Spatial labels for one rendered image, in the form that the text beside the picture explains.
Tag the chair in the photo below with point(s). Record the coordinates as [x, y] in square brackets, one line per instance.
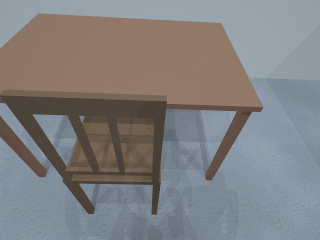
[119, 141]

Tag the table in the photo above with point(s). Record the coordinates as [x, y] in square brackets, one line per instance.
[193, 63]

